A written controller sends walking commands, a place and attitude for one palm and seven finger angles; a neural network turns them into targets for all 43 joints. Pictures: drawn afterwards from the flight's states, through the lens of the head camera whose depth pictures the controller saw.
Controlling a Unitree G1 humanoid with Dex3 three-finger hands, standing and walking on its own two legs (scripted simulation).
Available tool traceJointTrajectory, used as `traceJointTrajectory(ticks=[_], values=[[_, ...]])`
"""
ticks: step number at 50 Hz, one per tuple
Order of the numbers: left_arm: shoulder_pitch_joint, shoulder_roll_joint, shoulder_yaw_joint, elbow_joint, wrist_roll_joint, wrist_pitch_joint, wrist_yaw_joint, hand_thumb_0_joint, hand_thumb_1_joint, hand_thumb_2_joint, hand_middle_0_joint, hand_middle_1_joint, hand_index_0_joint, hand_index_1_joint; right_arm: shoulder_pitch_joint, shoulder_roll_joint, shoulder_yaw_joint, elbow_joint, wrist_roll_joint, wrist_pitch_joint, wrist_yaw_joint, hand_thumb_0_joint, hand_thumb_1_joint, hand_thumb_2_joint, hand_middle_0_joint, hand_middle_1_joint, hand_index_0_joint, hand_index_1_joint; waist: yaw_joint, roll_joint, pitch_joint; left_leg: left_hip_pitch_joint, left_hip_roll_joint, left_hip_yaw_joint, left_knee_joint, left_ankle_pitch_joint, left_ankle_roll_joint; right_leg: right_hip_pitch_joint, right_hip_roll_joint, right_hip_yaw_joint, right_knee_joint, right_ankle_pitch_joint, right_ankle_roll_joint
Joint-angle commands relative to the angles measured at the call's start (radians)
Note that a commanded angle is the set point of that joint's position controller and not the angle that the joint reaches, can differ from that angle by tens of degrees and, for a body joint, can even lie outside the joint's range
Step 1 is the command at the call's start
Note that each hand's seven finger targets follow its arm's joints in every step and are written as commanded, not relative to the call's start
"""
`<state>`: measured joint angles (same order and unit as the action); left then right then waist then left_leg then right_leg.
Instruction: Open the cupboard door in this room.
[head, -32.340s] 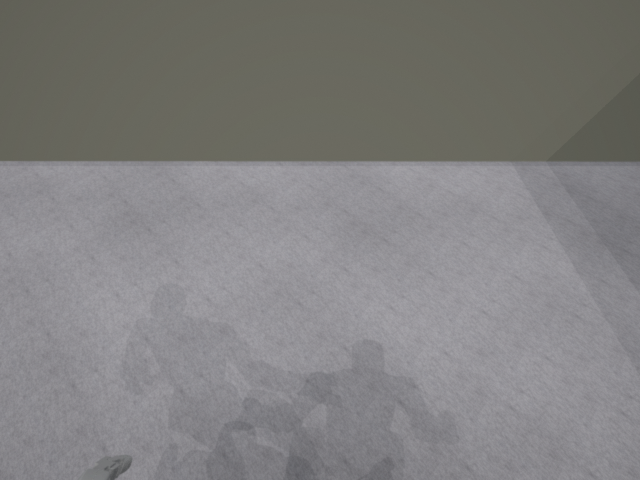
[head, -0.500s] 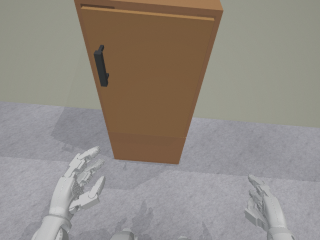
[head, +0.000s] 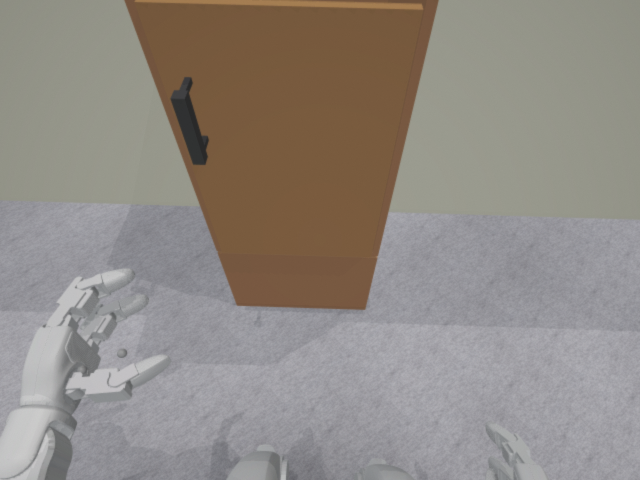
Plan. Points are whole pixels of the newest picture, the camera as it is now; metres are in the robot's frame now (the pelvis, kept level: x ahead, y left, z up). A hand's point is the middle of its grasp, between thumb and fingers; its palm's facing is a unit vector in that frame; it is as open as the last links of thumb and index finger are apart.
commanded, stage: raise the hand with hooked fingers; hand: left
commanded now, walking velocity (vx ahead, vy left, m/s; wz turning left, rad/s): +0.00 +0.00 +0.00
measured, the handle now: (193, 122) +0.63 +0.24 +0.07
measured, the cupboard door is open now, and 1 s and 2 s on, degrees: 0 0 0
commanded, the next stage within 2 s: move the hooked fingers beside the handle in 1.20 s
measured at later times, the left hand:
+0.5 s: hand (62, 327) +0.27 +0.30 +0.06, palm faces +0.03 -1.00 -0.02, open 13.8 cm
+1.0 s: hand (49, 301) +0.29 +0.31 +0.08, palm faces +0.03 -1.00 -0.03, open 13.9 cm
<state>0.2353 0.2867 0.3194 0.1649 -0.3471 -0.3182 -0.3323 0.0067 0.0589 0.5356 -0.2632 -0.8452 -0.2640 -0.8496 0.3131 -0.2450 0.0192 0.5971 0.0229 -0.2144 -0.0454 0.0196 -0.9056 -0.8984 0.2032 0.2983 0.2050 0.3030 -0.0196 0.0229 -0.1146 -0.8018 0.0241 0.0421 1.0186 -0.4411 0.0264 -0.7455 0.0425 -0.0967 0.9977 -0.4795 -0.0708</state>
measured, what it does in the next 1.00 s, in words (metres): stands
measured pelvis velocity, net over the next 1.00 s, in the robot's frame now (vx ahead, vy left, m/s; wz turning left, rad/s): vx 0.00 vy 0.03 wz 0.01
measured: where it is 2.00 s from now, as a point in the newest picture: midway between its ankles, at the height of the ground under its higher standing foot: outside the picture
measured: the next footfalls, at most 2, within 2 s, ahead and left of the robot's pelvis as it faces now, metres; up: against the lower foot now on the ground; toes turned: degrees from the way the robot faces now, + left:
none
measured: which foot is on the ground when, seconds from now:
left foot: down 0.00-1.00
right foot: down 0.00-1.00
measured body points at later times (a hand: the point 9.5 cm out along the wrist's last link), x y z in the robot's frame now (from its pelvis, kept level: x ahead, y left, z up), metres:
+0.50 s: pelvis +0.00 +0.04 +0.01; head +0.06 +0.06 +0.46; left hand +0.26 +0.35 +0.07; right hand +0.19 -0.19 -0.05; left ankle +0.03 +0.10 -0.67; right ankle +0.01 -0.08 -0.67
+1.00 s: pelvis +0.00 +0.03 +0.02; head +0.05 +0.05 +0.47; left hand +0.28 +0.37 +0.09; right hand +0.15 -0.22 -0.05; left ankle +0.03 +0.10 -0.67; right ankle +0.01 -0.08 -0.67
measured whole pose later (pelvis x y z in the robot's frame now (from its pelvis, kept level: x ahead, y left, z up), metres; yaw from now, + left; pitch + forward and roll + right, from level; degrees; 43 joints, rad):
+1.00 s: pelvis +0.00 +0.03 +0.02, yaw +1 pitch +10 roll -3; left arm -0.04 0.42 0.42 0.44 -0.35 -0.29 -0.50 -0.01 -0.49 0.30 -0.30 -1.20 -0.30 -1.20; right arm 0.30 -0.29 0.05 0.57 0.03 -0.20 -0.05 0.02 -0.91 -0.90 0.20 0.30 0.20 0.30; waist -0.02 0.01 -0.08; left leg -0.67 -0.01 0.04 0.89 -0.39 0.07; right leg -0.60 0.02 -0.09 0.84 -0.41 -0.03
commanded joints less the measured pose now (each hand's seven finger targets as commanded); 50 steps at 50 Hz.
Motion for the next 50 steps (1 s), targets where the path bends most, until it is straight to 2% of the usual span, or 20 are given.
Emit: traceJointTrajectory(ticks=[1, 3, 5, 7, 9, 12, 13, 14, 18, 21, 22, 25, 28, 31, 35, 37, 39, 43, 45, 50], values=[[-0.095, 0.145, 0.029, -0.143, 0.016, -0.164, -0.008, 0.000, -0.173, 0.440, -0.277, -0.990, -0.277, -0.990, -0.088, -0.140, -0.060, -0.146, 0.002, -0.070, -0.004, 0.000, -0.900, -0.900, 0.200, 0.300, 0.200, 0.300, -0.001, -0.010, -0.164, 0.092, -0.017, -0.079, -0.095, 0.202, 0.012, 0.088, -0.029, 0.116, -0.153, 0.205, 0.069], [-0.131, 0.150, 0.016, -0.101, 0.003, -0.158, -0.050, 0.000, -0.220, 0.420, -0.280, -1.020, -0.280, -1.020, -0.081, -0.161, -0.062, -0.150, 0.009, -0.073, -0.013, 0.000, -0.900, -0.900, 0.200, 0.300, 0.200, 0.300, -0.014, -0.050, -0.150, 0.093, -0.017, -0.084, -0.100, 0.163, 0.016, 0.059, -0.021, 0.110, -0.167, 0.130, 0.063], [-0.159, 0.198, 0.048, -0.118, -0.014, -0.144, -0.083, 0.000, -0.267, 0.400, -0.283, -1.050, -0.283, -1.050, -0.073, -0.174, -0.065, -0.158, 0.018, -0.078, -0.024, 0.000, -0.900, -0.900, 0.200, 0.300, 0.200, 0.300, -0.001, -0.010, -0.217, 0.134, -0.020, -0.083, -0.122, 0.162, 0.016, 0.096, -0.023, 0.108, -0.180, 0.118, 0.059], [-0.177, 0.253, 0.092, -0.180, -0.026, -0.134, -0.092, 0.000, -0.313, 0.380, -0.287, -1.080, -0.287, -1.080, -0.069, -0.175, -0.064, -0.164, 0.020, -0.083, -0.032, 0.000, -0.900, -0.900, 0.200, 0.300, 0.200, 0.300, 0.021, 0.059, -0.298, 0.214, -0.017, -0.088, -0.148, 0.227, 0.014, 0.141, -0.019, 0.083, -0.167, 0.190, 0.049], [-0.188, 0.284, 0.126, -0.225, -0.036, -0.124, -0.086, 0.000, -0.360, 0.360, -0.290, -1.110, -0.290, -1.110, -0.067, -0.171, -0.058, -0.166, 0.015, -0.083, -0.032, 0.000, -0.900, -0.900, 0.200, 0.300, 0.200, 0.300, 0.033, 0.109, -0.324, 0.275, -0.012, -0.097, -0.162, 0.293, 0.006, 0.149, -0.011, 0.063, -0.154, 0.248, 0.041], [-0.174, 0.258, 0.125, -0.225, -0.038, -0.128, -0.049, 0.000, -0.430, 0.330, -0.295, -1.155, -0.295, -1.155, -0.072, -0.160, -0.052, -0.159, 0.012, -0.082, -0.028, 0.000, -0.900, -0.900, 0.200, 0.300, 0.200, 0.300, 0.028, 0.110, -0.268, 0.310, -0.004, -0.110, -0.184, 0.333, -0.006, 0.122, -0.004, 0.038, -0.158, 0.262, 0.038], [-0.184, 0.271, 0.134, -0.201, -0.035, -0.120, -0.045, 0.000, -0.453, 0.320, -0.297, -1.170, -0.297, -1.170, -0.067, -0.168, -0.050, -0.158, 0.010, -0.077, -0.026, 0.000, -0.900, -0.900, 0.200, 0.300, 0.200, 0.300, 0.029, 0.111, -0.245, 0.310, -0.001, -0.121, -0.188, 0.350, -0.013, 0.111, 0.002, 0.030, -0.151, 0.262, 0.032], [-0.192, 0.239, 0.108, -0.166, -0.031, -0.110, -0.044, 0.000, -0.477, 0.310, -0.298, -1.185, -0.298, -1.185, -0.074, -0.163, -0.045, -0.160, 0.011, -0.070, -0.022, 0.000, -0.900, -0.900, 0.200, 0.300, 0.200, 0.300, 0.016, 0.109, -0.192, 0.300, 0.000, -0.121, -0.198, 0.323, -0.015, 0.085, 0.001, 0.025, -0.163, 0.243, 0.035], [-0.259, 0.236, 0.083, -0.014, -0.015, -0.038, -0.080, 0.000, -0.500, 0.300, -0.300, -1.200, -0.300, -1.200, -0.074, -0.184, -0.040, -0.172, 0.019, -0.044, -0.026, 0.000, -0.900, -0.900, 0.200, 0.300, 0.200, 0.300, -0.001, 0.049, -0.110, 0.244, -0.004, -0.132, -0.231, 0.196, -0.014, 0.066, 0.005, 0.018, -0.189, 0.168, 0.035], [-0.334, 0.271, 0.087, -0.033, -0.009, -0.003, -0.120, 0.000, -0.500, 0.300, -0.300, -1.200, -0.300, -1.200, -0.077, -0.186, -0.038, -0.189, 0.025, -0.039, -0.033, 0.000, -0.900, -0.900, 0.200, 0.300, 0.200, 0.300, 0.006, 0.070, -0.183, 0.299, -0.002, -0.139, -0.251, 0.198, -0.016, 0.101, 0.000, 0.021, -0.206, 0.167, 0.035], [-0.351, 0.293, 0.103, -0.062, -0.011, -0.004, -0.125, 0.000, -0.500, 0.300, -0.300, -1.200, -0.300, -1.200, -0.074, -0.186, -0.038, -0.193, 0.024, -0.041, -0.035, 0.000, -0.900, -0.900, 0.200, 0.300, 0.200, 0.300, 0.012, 0.083, -0.227, 0.330, -0.002, -0.143, -0.252, 0.235, -0.018, 0.118, 0.000, 0.023, -0.207, 0.186, 0.034], [-0.397, 0.340, 0.142, -0.111, -0.020, -0.026, -0.127, 0.000, -0.500, 0.300, -0.300, -1.200, -0.300, -1.200, -0.069, -0.182, -0.033, -0.186, 0.016, -0.044, -0.033, 0.000, -0.900, -0.900, 0.200, 0.300, 0.200, 0.300, 0.020, 0.121, -0.276, 0.409, 0.007, -0.158, -0.254, 0.321, -0.038, 0.120, 0.007, 0.019, -0.203, 0.213, 0.029], [-0.430, 0.370, 0.176, -0.069, -0.027, -0.051, -0.119, 0.000, -0.500, 0.300, -0.300, -1.200, -0.300, -1.200, -0.067, -0.184, -0.028, -0.170, 0.010, -0.043, -0.035, 0.000, -0.900, -0.900, 0.200, 0.300, 0.200, 0.300, 0.015, 0.091, -0.225, 0.391, 0.009, -0.168, -0.265, 0.295, -0.041, 0.109, 0.014, 0.016, -0.209, 0.196, 0.026], [-0.466, 0.363, 0.168, 0.001, -0.020, -0.043, -0.130, 0.000, -0.500, 0.300, -0.300, -1.200, -0.300, -1.200, -0.070, -0.186, -0.026, -0.155, 0.015, -0.038, -0.037, 0.000, -0.900, -0.900, 0.200, 0.300, 0.200, 0.300, 0.008, 0.137, -0.181, 0.403, 0.013, -0.180, -0.291, 0.268, -0.049, 0.085, 0.006, 0.013, -0.221, 0.173, 0.027], [-0.473, 0.399, 0.182, 0.076, -0.017, 0.003, -0.172, 0.000, -0.500, 0.300, -0.300, -1.200, -0.300, -1.200, -0.054, -0.198, -0.028, -0.155, 0.019, -0.033, -0.040, 0.000, -0.900, -0.900, 0.200, 0.300, 0.200, 0.300, 0.017, 0.122, -0.217, 0.422, 0.012, -0.176, -0.304, 0.307, -0.046, 0.122, 0.002, 0.015, -0.239, 0.195, 0.028], [-0.446, 0.362, 0.152, 0.085, -0.026, 0.016, -0.193, 0.000, -0.500, 0.300, -0.300, -1.200, -0.300, -1.200, -0.057, -0.196, -0.030, -0.164, 0.023, -0.036, -0.037, 0.000, -0.900, -0.900, 0.200, 0.300, 0.200, 0.300, 0.018, 0.088, -0.219, 0.418, 0.010, -0.173, -0.303, 0.314, -0.040, 0.137, 0.002, 0.013, -0.247, 0.205, 0.030], [-0.441, 0.362, 0.150, 0.062, -0.032, 0.011, -0.204, 0.000, -0.500, 0.300, -0.300, -1.200, -0.300, -1.200, -0.049, -0.198, -0.034, -0.168, 0.020, -0.041, -0.030, 0.000, -0.900, -0.900, 0.200, 0.300, 0.200, 0.300, 0.021, 0.098, -0.244, 0.445, 0.010, -0.172, -0.294, 0.376, -0.043, 0.143, 0.005, 0.014, -0.247, 0.229, 0.029], [-0.448, 0.392, 0.192, 0.079, -0.040, -0.013, -0.183, 0.000, -0.500, 0.300, -0.300, -1.200, -0.300, -1.200, -0.043, -0.203, -0.037, -0.162, 0.013, -0.038, -0.022, 0.000, -0.900, -0.900, 0.200, 0.300, 0.200, 0.300, 0.021, 0.053, -0.184, 0.385, 0.004, -0.160, -0.295, 0.314, -0.036, 0.142, 0.011, 0.016, -0.250, 0.216, 0.025], [-0.464, 0.394, 0.202, 0.083, -0.040, -0.028, -0.170, 0.000, -0.500, 0.300, -0.300, -1.200, -0.300, -1.200, -0.045, -0.199, -0.037, -0.162, 0.013, -0.034, -0.020, 0.000, -0.900, -0.900, 0.200, 0.300, 0.200, 0.300, 0.017, 0.058, -0.172, 0.373, 0.000, -0.153, -0.300, 0.278, -0.032, 0.137, 0.007, 0.019, -0.253, 0.202, 0.027], [-0.471, 0.403, 0.199, 0.046, -0.026, -0.054, -0.161, 0.000, -0.500, 0.300, -0.300, -1.200, -0.300, -1.200, -0.045, -0.191, -0.035, -0.167, 0.011, -0.033, -0.019, 0.000, -0.900, -0.900, 0.200, 0.300, 0.200, 0.300, 0.021, 0.122, -0.229, 0.389, -0.008, -0.130, -0.285, 0.286, -0.019, 0.174, 0.001, 0.039, -0.255, 0.220, 0.027]])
